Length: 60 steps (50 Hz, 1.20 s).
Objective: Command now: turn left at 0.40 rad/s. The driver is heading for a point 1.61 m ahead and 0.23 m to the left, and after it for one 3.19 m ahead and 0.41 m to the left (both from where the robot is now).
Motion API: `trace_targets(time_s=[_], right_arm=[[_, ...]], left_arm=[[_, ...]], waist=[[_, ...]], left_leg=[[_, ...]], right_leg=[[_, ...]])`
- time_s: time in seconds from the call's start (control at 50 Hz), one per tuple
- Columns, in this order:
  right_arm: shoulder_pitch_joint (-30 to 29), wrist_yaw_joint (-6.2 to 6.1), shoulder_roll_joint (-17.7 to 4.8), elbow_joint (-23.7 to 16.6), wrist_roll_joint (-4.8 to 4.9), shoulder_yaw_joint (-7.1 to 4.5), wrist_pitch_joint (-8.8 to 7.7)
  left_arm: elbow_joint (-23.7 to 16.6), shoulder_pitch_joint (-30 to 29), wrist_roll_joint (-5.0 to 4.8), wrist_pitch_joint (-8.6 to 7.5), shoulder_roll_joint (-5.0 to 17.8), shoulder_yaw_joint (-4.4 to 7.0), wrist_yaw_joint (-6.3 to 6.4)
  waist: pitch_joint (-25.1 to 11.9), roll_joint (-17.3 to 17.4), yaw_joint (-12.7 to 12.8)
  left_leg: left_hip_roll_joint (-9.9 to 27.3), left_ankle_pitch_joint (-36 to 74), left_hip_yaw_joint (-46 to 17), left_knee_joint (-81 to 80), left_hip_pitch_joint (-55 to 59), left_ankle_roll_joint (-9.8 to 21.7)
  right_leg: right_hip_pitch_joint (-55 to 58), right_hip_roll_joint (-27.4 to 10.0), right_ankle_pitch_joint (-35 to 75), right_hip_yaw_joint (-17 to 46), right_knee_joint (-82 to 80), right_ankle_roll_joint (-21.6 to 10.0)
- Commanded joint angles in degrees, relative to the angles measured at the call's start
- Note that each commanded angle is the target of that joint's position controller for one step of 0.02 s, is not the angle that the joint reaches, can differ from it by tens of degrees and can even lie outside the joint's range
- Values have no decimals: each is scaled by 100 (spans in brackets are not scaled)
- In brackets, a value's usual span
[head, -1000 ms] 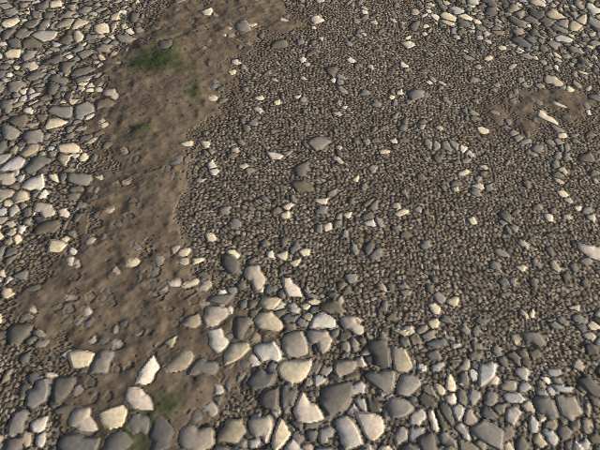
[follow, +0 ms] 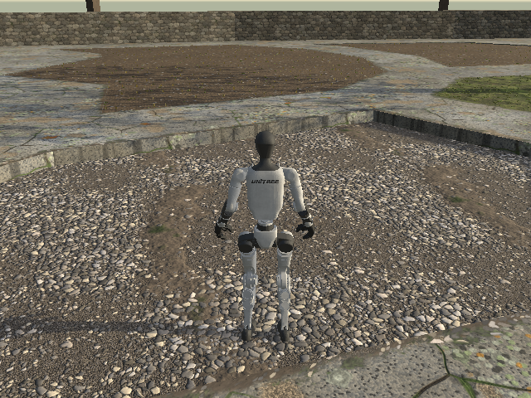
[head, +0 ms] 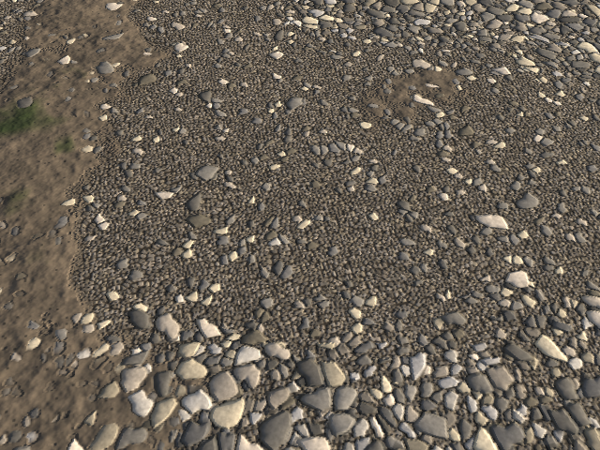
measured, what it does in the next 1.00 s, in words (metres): walks ahead, turning left: left foot, then right foot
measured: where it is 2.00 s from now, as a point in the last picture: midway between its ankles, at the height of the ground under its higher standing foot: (275, 381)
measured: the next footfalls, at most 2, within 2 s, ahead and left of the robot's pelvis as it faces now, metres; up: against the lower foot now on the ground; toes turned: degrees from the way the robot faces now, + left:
left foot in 0.34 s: +0.02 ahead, +0.15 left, +0.00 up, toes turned +13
right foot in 0.92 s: +0.22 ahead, -0.02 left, +0.00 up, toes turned +18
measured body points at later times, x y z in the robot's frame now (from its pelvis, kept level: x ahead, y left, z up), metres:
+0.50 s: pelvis -0.01 +0.06 +0.01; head +0.03 +0.10 +0.45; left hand +0.07 +0.38 -0.10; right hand +0.21 -0.17 -0.07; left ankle -0.02 +0.14 -0.73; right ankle +0.00 -0.10 -0.65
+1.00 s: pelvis +0.15 +0.05 +0.00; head +0.17 +0.04 +0.45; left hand +0.23 +0.35 -0.08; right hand +0.31 -0.20 -0.11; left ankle +0.00 +0.14 -0.68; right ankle +0.18 -0.03 -0.73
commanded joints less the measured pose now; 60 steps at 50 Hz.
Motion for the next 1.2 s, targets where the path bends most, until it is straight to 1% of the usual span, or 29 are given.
trace_targets(time_s=[0.02, 0.04, 0.06, 0.08, 0.1, 0.12, 0.14, 0.22, 0.28, 0.32, 0.34, 0.36, 0.38, 0.4, 0.44, 0.46, 0.54, 0.62, 0.8, 0.84, 0.9, 0.92, 0.94, 0.96, 0.98, 1.0, 1.04, 1.1, 1.2], right_arm=[[-315, -33, -847, -643, 47, -267, -2], [-292, -25, -784, -679, 59, -255, 10], [-217, -10, -724, -697, 59, -244, 20], [-183, 11, -770, -701, 26, -283, 41], [-165, 22, -985, -703, 5, -388, 60], [-89, 33, -974, -652, 30, -419, 105], [-22, 35, -819, -614, 52, -373, 162], [-251, 134, -487, -792, 58, -213, 222], [-157, 202, -646, -866, 72, -269, 233], [272, 193, -688, -738, 35, -343, 247], [510, 128, -859, -695, 1, -419, 229], [706, 27, -1656, -832, -22, -606, 173], [749, 94, -1769, -931, -285, -557, 17], [698, 145, -1542, -896, -328, -488, -117], [307, 81, -1209, -789, -112, -397, -171], [266, 26, -1082, -745, 2, -348, -129], [541, -77, -951, -726, -18, -279, -142], [743, -119, -944, -573, -67, -257, -234], [1149, 68, -1115, -230, -84, -230, -431], [1145, 85, -1104, -182, -64, -223, -447], [969, 92, -1091, -155, -36, -207, -448], [842, 69, -952, -209, -81, -152, -473], [662, 45, -671, -486, -142, -47, -547], [638, 19, -603, -668, -204, -13, -687], [515, 60, -923, -670, -48, -84, -782], [397, 106, -964, -653, 22, -94, -831], [158, 132, -881, -683, -167, -92, -872], [158, 170, -691, -669, -250, -74, -816], [-862, 190, -346, -880, -199, 74, -809]], left_arm=[[-410, 52, -17, -100, 612, 234, -14], [-402, 139, 2, -88, 722, 271, -7], [-388, 258, 36, -86, 881, 309, 8], [-427, 195, 47, -112, 879, 290, 47], [-480, 247, 41, -141, 834, 242, 75], [-509, 82, 13, -151, 799, 210, 105], [-494, -142, -48, -138, 827, 212, 106], [-416, -243, -51, 14, 1027, 270, 114], [-326, -125, -160, 33, 1134, 306, 74], [-287, -164, -265, 11, 1078, 284, 46], [-156, 171, -235, -19, 882, 240, 8], [-346, 206, 63, -26, 527, 124, -17], [-591, -415, 68, -56, 577, 90, 23], [-570, -624, -57, -49, 833, 159, 43], [-380, -557, -46, -4, 842, 186, 124], [-339, -438, -16, 8, 886, 206, 127], [-300, -567, -132, -109, 735, 159, -58], [-197, -726, -119, -307, 614, 85, -151], [-307, -1043, -256, -509, 654, -72, -334], [-309, -969, -260, -544, 642, -110, -378], [-110, -270, -220, -558, 684, -95, -357], [51, 365, -239, -548, 892, 1, -313], [141, 1100, -223, -557, 1457, 158, -271], [237, 1590, -246, -550, 1770, 260, -311], [223, 1521, -247, -559, 1348, 132, -322], [140, 1293, -195, -547, 1146, 73, -309], [26, 1038, -152, -482, 974, 5, -279], [38, 907, -173, -429, 959, -29, -201], [281, 1182, -221, -349, 1107, 25, -44]], waist=[[-657, -97, 33], [-648, -478, 41], [-646, -969, 58], [-681, -1391, 75], [-652, -962, 113], [-605, -516, -4], [-448, -394, -102], [-537, -858, 73], [-755, -1062, 110], [-826, -920, -125], [-820, -426, -149], [-807, 1432, -37], [-1238, 1635, -371], [-1160, 877, -454], [-751, 351, -178], [-829, 393, -85], [-651, 653, -173], [-479, 722, -289], [30, 587, -623], [27, 536, -565], [-272, 394, -88], [-607, 278, 218], [-1065, -650, 447], [-1172, -1708, 564], [-853, -1173, 541], [-489, -858, 461], [-214, -322, 317], [-212, -517, 96], [-19, -605, 344]], left_leg=[[576, 1314, -917, -173, -385, 445], [327, 888, -547, 297, -765, 240], [37, 153, -86, 965, -1196, 17], [22, -1685, 290, 2122, -1581, -156], [246, -2131, 308, 3314, -1878, -300], [411, -1918, 252, 3694, -1914, -374], [556, -1567, 315, 3371, -1935, -432], [655, -914, 946, 2068, -1219, -510], [560, -543, 1243, 974, -643, -381], [292, 394, 1536, -188, 131, -146], [309, 1199, 1179, -748, 820, 55], [1818, 3663, -1103, -968, 1849, 724], [2781, 4151, -2493, -1199, 1546, 1993], [2588, 3573, -2132, -1326, 1455, 2030], [1975, 2884, -1389, -1218, 1254, 1398], [1764, 2195, -1239, -1312, 1185, 1250], [1484, -759, -1535, -2020, 1100, 1235], [1478, -579, -1378, -2081, 1135, 1171], [1821, -745, -1184, -2198, 1044, 1189], [1828, -431, -987, -2132, 1086, 1151], [1602, 869, -368, -1483, 694, 880], [1351, 1718, 18, -727, 359, 659], [642, 1876, 802, 1082, -719, 174], [66, -893, 829, 2664, -2460, -186], [309, -1195, 390, 3259, -3242, -134], [537, -774, 378, 3350, -3409, -70], [782, -124, 467, 2855, -3218, -102], [749, 266, 668, 2219, -2656, -326], [376, 1750, 865, 305, -1741, -507]], right_leg=[[617, -413, 1114, 359, -267, -244], [846, -809, 1421, 735, -526, -509], [1070, -1562, 2056, 1455, -844, -983], [1144, -2422, 2922, 2147, -1031, -1577], [1058, -2783, 3448, 2278, -1057, -1867], [946, -2612, 3416, 1872, -980, -1732], [863, -2274, 3086, 1340, -982, -1439], [705, -1713, 3060, 154, -925, -1130], [789, -1857, 2808, -38, -692, -1037], [508, -1761, 2233, -323, -193, -728], [-8, -1493, 1546, -689, 481, -361], [-1716, -755, -1172, -1220, 2403, 293], [-2396, -160, -2497, -219, 3629, 438], [-2473, -295, -2257, 155, 4073, 395], [-2546, -463, -1342, 217, 3792, 323], [-2395, -515, -957, 224, 3519, 328], [-2292, -353, -60, 147, 2530, 323], [-1973, -343, 306, 74, 1225, 335], [-1665, -495, 249, -182, 247, -152], [-1453, -457, 248, -277, 90, -288], [-128, -175, 563, -532, -335, -504], [761, -228, 593, -299, -336, -658], [1939, -1153, 190, 1344, -747, -1214], [2959, -2064, -224, 3554, -1520, -1911], [3044, -2170, -638, 3722, -1666, -1912], [2755, -1982, -350, 3169, -1666, -1771], [2140, -1615, 684, 2432, -1766, -1577], [1490, -1276, 2021, 1827, -1875, -1498], [520, -779, 2374, 1240, -1799, -1150]])
Keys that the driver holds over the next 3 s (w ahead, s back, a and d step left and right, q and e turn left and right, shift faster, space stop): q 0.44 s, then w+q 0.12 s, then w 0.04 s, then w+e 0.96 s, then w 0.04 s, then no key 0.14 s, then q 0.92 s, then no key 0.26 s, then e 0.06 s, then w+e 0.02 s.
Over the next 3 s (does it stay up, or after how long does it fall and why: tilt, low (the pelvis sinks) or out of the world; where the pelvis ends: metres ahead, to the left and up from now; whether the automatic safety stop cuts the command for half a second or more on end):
stays up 0.66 0.07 0.01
